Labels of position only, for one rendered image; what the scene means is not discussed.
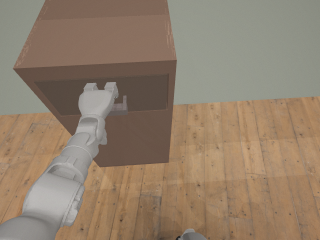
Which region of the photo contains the handle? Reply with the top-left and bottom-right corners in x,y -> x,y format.
107,95 -> 128,116

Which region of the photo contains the left robot forearm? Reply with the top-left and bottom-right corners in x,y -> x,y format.
22,114 -> 106,213

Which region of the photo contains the robot left upper arm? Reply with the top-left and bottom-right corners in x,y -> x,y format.
0,172 -> 85,240

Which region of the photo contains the cabinet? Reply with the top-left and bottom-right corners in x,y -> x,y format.
13,0 -> 177,168

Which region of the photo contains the drawer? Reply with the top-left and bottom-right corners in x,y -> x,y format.
34,73 -> 168,116

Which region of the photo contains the right robot shin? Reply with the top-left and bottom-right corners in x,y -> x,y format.
182,228 -> 195,236

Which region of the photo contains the robot left hand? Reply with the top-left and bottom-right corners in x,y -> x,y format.
78,82 -> 119,145

